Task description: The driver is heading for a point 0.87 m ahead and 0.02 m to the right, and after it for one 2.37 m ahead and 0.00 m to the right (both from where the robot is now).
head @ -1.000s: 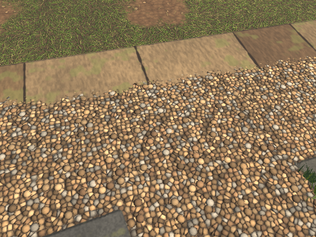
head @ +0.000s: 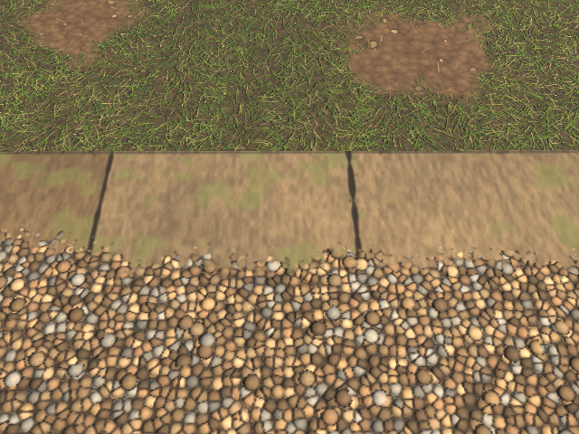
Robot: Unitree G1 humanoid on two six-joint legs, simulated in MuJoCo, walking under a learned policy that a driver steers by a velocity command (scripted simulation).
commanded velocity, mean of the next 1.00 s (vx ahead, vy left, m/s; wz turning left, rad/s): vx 0.04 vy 0.00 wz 0.28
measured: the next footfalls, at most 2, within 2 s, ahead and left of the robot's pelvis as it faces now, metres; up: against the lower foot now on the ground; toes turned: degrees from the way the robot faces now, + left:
right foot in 0.42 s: +0.18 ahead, -0.13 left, +0.00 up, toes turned +14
left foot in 0.76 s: +0.05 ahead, +0.05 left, +0.00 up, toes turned +11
